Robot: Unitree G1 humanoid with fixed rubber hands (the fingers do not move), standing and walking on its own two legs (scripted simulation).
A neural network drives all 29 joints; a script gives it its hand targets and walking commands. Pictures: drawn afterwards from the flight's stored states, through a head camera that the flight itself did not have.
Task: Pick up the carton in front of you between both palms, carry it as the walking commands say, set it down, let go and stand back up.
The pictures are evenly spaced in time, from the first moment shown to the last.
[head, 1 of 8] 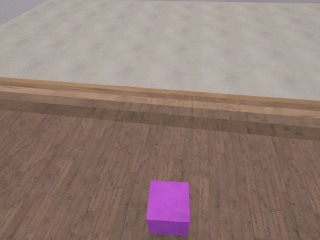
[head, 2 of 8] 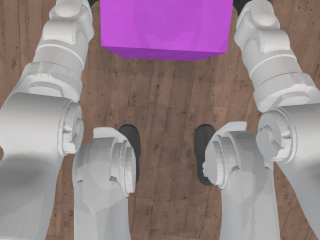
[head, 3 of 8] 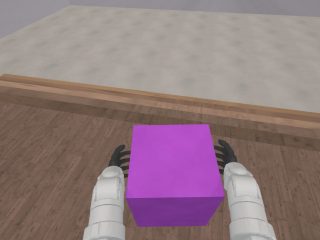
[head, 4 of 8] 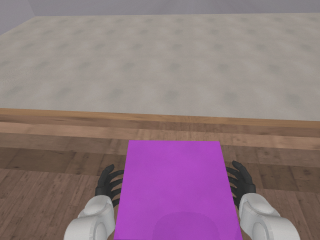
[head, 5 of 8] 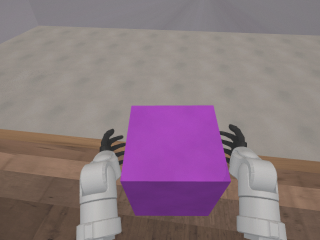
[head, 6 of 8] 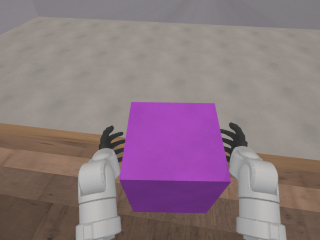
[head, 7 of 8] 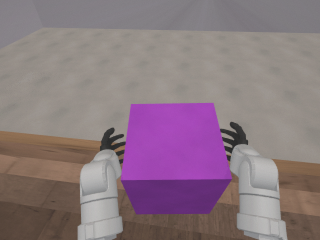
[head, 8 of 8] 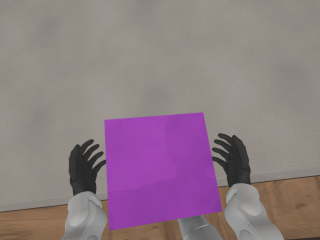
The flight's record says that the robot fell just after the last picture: yes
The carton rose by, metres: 0.69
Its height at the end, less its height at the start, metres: -0.11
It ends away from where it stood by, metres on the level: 2.31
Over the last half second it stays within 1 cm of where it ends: no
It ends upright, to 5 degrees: no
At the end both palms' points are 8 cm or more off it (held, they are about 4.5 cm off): no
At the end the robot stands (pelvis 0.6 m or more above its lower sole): yes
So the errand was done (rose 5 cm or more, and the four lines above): no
